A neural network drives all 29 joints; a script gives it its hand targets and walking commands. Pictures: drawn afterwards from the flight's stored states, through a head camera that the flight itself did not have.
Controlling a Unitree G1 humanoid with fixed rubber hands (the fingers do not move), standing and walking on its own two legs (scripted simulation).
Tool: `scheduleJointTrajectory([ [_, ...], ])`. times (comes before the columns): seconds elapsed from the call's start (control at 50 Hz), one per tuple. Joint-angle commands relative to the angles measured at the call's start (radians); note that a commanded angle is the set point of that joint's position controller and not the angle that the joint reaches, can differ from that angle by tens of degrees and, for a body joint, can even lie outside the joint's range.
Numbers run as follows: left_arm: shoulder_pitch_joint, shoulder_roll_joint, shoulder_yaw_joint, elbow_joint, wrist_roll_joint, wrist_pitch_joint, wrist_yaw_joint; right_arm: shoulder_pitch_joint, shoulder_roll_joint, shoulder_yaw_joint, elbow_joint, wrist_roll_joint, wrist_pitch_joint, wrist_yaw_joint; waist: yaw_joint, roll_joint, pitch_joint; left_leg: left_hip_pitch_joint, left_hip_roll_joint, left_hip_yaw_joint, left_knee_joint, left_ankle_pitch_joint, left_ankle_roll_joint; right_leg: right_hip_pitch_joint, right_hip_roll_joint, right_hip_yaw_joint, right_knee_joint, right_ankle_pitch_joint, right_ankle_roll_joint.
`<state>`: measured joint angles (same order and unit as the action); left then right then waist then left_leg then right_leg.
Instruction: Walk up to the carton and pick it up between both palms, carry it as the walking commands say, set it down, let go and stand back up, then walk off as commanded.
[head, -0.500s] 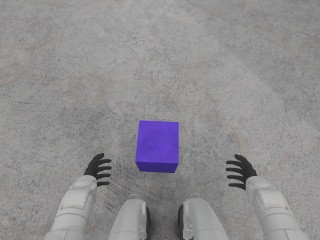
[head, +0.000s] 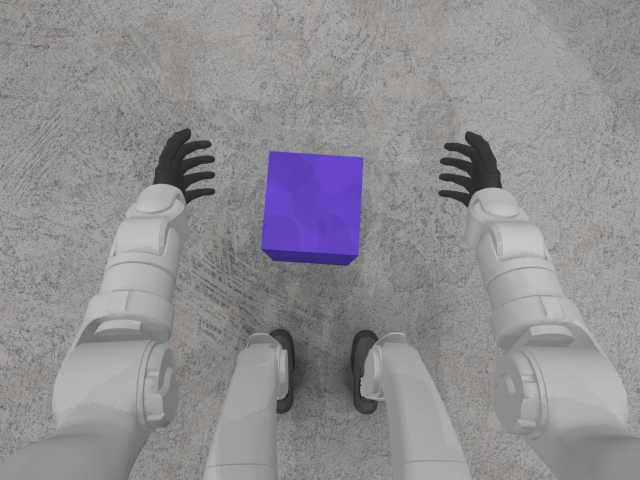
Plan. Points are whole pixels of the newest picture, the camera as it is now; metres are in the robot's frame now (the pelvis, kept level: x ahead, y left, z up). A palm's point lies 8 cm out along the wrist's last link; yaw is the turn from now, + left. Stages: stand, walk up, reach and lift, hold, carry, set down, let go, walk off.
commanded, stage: reach and lift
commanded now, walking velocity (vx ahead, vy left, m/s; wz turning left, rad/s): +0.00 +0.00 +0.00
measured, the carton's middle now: (313, 215) +0.50 +0.03 -0.54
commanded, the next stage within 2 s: none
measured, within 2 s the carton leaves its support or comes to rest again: neither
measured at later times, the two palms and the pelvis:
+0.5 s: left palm (178, 115) +0.55 +0.20 -0.12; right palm (465, 132) +0.53 -0.18 -0.14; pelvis +0.02 +0.01 -0.01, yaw -1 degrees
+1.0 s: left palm (209, 162) +0.54 +0.21 -0.29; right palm (427, 166) +0.53 -0.18 -0.29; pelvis -0.02 +0.01 -0.13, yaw -1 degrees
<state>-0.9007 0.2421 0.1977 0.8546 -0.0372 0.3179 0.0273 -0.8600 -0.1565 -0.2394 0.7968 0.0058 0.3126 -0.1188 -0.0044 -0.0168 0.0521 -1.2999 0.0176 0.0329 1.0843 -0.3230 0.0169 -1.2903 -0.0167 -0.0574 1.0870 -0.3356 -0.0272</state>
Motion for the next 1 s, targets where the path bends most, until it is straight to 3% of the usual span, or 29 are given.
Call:
scheduleJointTrajectory([
  [0.0,-0.296,0.185,0.054,-0.115,0.026,-0.123,0.003,-0.255,-0.126,-0.035,-0.124,0.026,-0.114,-0.006,0.012,0.084,-0.993,0.454,-0.068,-0.05,-0.044,0.394,-0.031,0.333,0.07,0.087,-0.062,0.341,0.051],
  [0.06,-0.333,0.159,0.034,-0.084,0.012,-0.143,-0.008,-0.262,-0.103,-0.013,-0.105,0.044,-0.137,-0.007,-0.009,0.064,-1.067,0.456,-0.077,-0.052,-0.049,0.422,-0.02,0.39,0.069,0.081,-0.066,0.38,0.06],
  [0.08,-0.34,0.164,0.037,-0.062,0.017,-0.148,-0.011,-0.266,-0.117,-0.006,-0.079,0.063,-0.14,-0.007,0.004,0.115,-1.047,0.44,-0.073,-0.05,-0.038,0.43,-0.02,0.379,0.063,0.109,-0.065,0.394,0.05],
  [0.1,-0.411,0.203,0.062,-0.074,0.0,-0.159,-0.014,-0.35,-0.12,-0.003,-0.116,0.058,-0.145,-0.006,-0.006,0.028,-1.069,0.401,-0.073,-0.058,-0.04,0.382,-0.011,0.377,0.069,0.094,-0.057,0.357,0.067],
  [0.12,-0.365,0.189,0.061,0.001,-0.003,-0.16,-0.014,-0.342,-0.135,-0.012,-0.068,0.052,-0.147,-0.004,0.02,0.077,-1.02,0.407,-0.075,-0.051,-0.053,0.373,-0.015,0.33,0.067,0.085,-0.062,0.295,0.062],
  [0.14,-0.415,0.168,0.05,-0.004,-0.001,-0.162,-0.019,-0.365,-0.144,-0.026,-0.064,0.049,-0.152,-0.003,-0.015,0.058,-0.996,0.348,-0.07,-0.049,-0.048,0.373,-0.015,0.329,0.069,0.098,-0.081,0.334,0.057],
  [0.22,-0.479,0.247,0.095,-0.008,-0.001,-0.18,-0.015,-0.456,-0.188,-0.023,-0.089,0.059,-0.158,0.004,0.028,0.065,-1.177,0.448,-0.072,-0.054,-0.037,0.444,-0.013,0.358,0.078,0.075,-0.04,0.391,0.061],
  [0.28,-0.511,0.203,0.094,0.003,-0.014,-0.193,-0.021,-0.474,-0.178,-0.031,-0.055,0.049,-0.166,0.02,0.019,0.055,-1.195,0.463,-0.07,-0.064,-0.042,0.535,-0.01,0.292,0.085,0.063,-0.045,0.45,0.053],
  [0.3,-0.492,0.188,0.088,0.024,-0.012,-0.191,-0.023,-0.445,-0.181,-0.043,0.006,0.027,-0.167,0.029,-0.013,0.044,-1.216,0.496,-0.065,-0.076,-0.023,0.594,-0.015,0.269,0.086,0.059,-0.037,0.489,0.06],
  [0.38,-0.489,0.185,0.103,-0.083,-0.01,-0.202,-0.034,-0.482,-0.213,-0.061,-0.134,0.029,-0.187,0.049,-0.006,0.056,-1.4,0.665,-0.057,-0.096,-0.01,0.755,-0.008,0.256,0.092,0.057,-0.053,0.54,0.043],
  [0.4,-0.528,0.212,0.093,-0.138,-0.008,-0.2,-0.025,-0.479,-0.227,-0.072,-0.134,0.018,-0.186,0.052,-0.035,0.055,-1.498,0.746,-0.053,-0.122,-0.008,0.807,-0.01,0.258,0.094,0.044,-0.051,0.541,0.042],
  [0.44,-0.506,0.204,0.129,-0.112,0.024,-0.195,-0.037,-0.462,-0.225,-0.086,-0.127,-0.001,-0.189,0.048,-0.003,0.102,-1.442,0.718,-0.053,-0.132,0.013,0.866,-0.013,0.181,0.086,0.065,-0.044,0.598,0.03],
  [0.52,-0.477,0.15,0.142,-0.022,0.06,-0.193,-0.056,-0.485,-0.15,-0.073,-0.09,-0.01,-0.189,0.08,-0.004,0.027,-1.2,0.432,-0.063,-0.079,-0.01,0.602,-0.009,0.167,0.083,0.068,-0.051,0.484,0.061],
  [0.54,-0.465,0.164,0.18,0.003,0.077,-0.196,-0.059,-0.521,-0.148,-0.074,-0.112,-0.014,-0.189,0.08,0.052,0.005,-1.158,0.345,-0.067,-0.064,-0.002,0.559,-0.009,0.173,0.075,0.085,-0.039,0.464,0.065],
  [0.56,-0.499,0.179,0.186,-0.034,0.076,-0.205,-0.053,-0.516,-0.141,-0.097,-0.1,-0.035,-0.195,0.077,0.009,-0.044,-1.127,0.26,-0.069,-0.052,0.012,0.474,-0.011,0.193,0.079,0.068,-0.022,0.436,0.067],
  [0.58,-0.537,0.18,0.184,-0.005,0.079,-0.206,-0.059,-0.551,-0.126,-0.09,-0.054,-0.021,-0.184,0.079,0.044,-0.021,-1.033,0.141,-0.07,-0.037,0.008,0.381,-0.011,0.105,0.076,0.069,-0.009,0.343,0.065],
  [0.6,-0.56,0.166,0.172,0.01,0.087,-0.202,-0.06,-0.559,-0.119,-0.113,-0.022,-0.039,-0.183,0.075,0.011,-0.005,-1.056,0.173,-0.068,-0.053,0.021,0.366,-0.014,0.08,0.077,0.061,0.012,0.327,0.072],
  [0.64,-0.549,0.191,0.199,0.102,0.114,-0.183,-0.068,-0.522,-0.094,-0.122,0.112,-0.075,-0.155,0.068,0.023,-0.05,-0.923,0.004,-0.073,-0.036,0.038,0.179,-0.015,0.037,0.082,0.052,0.05,0.163,0.071],
  [0.66,-0.59,0.193,0.18,0.094,0.113,-0.184,-0.069,-0.605,-0.116,-0.14,0.062,-0.085,-0.156,0.069,0.008,-0.023,-0.944,0.017,-0.067,-0.047,0.072,0.122,-0.019,0.001,0.082,0.049,0.077,0.126,0.064],
  [0.7,-0.603,0.141,0.135,0.098,0.085,-0.18,-0.072,-0.633,-0.134,-0.16,0.038,-0.068,-0.162,0.069,-0.007,0.047,-0.944,0.028,-0.063,-0.048,0.092,0.113,-0.023,-0.061,0.089,0.037,0.112,0.111,0.048],
  [0.72,-0.659,0.196,0.171,0.013,0.087,-0.186,-0.059,-0.657,-0.16,-0.166,0.026,-0.089,-0.166,0.056,-0.001,0.011,-1.04,0.062,-0.071,-0.045,0.145,0.151,-0.026,-0.047,0.1,0.027,0.154,0.138,0.053],
  [0.74,-0.66,0.215,0.173,0.084,0.102,-0.178,-0.054,-0.642,-0.158,-0.162,0.045,-0.078,-0.161,0.05,0.007,0.019,-0.968,-0.036,-0.075,-0.02,0.162,0.101,-0.028,-0.081,0.092,0.029,0.152,0.076,0.055],
  [0.76,-0.664,0.212,0.144,0.114,0.086,-0.174,-0.046,-0.69,-0.187,-0.167,0.044,-0.048,-0.158,0.045,0.022,0.094,-1.074,0.089,-0.077,-0.029,0.196,0.097,-0.034,-0.078,0.104,0.023,0.203,0.066,0.057],
  [0.78,-0.68,0.24,0.168,0.053,0.09,-0.174,-0.027,-0.665,-0.224,-0.196,0.03,-0.089,-0.165,0.034,-0.014,0.034,-1.095,0.099,-0.079,-0.053,0.228,0.151,-0.03,-0.128,0.106,0.002,0.235,0.097,0.059],
  [0.86,-0.728,0.252,0.071,-0.044,0.018,-0.181,0.006,-0.694,-0.224,-0.095,-0.063,0.027,-0.172,0.01,0.005,0.114,-1.454,0.204,-0.086,-0.017,0.389,0.323,-0.033,-0.003,0.111,0.022,0.363,0.276,0.052],
  [0.88,-0.73,0.263,0.052,-0.052,-0.015,-0.179,0.015,-0.696,-0.227,-0.06,-0.065,0.047,-0.169,0.002,0.006,0.069,-1.492,0.222,-0.086,-0.015,0.418,0.338,-0.03,0.001,0.111,0.012,0.397,0.268,0.057],
  [0.9,-0.759,0.278,0.036,-0.115,-0.018,-0.174,0.029,-0.699,-0.28,-0.089,-0.117,0.058,-0.17,-0.009,-0.006,0.131,-1.567,0.243,-0.081,-0.015,0.449,0.4,-0.043,-0.014,0.111,0.005,0.431,0.324,0.048],
  [0.96,-0.783,0.329,-0.001,-0.164,-0.076,-0.153,0.05,-0.707,-0.247,0.021,-0.158,0.158,-0.136,-0.028,0.038,0.084,-1.679,0.255,-0.085,-0.008,0.5,0.373,-0.021,0.071,0.103,0.015,0.485,0.306,0.048],
  [0.98,-0.809,0.327,-0.023,-0.12,-0.083,-0.138,0.056,-0.761,-0.283,0.028,-0.15,0.163,-0.126,-0.032,0.012,0.085,-1.655,0.221,-0.079,-0.01,0.524,0.278,-0.02,0.05,0.098,0.014,0.505,0.239,0.046],
])
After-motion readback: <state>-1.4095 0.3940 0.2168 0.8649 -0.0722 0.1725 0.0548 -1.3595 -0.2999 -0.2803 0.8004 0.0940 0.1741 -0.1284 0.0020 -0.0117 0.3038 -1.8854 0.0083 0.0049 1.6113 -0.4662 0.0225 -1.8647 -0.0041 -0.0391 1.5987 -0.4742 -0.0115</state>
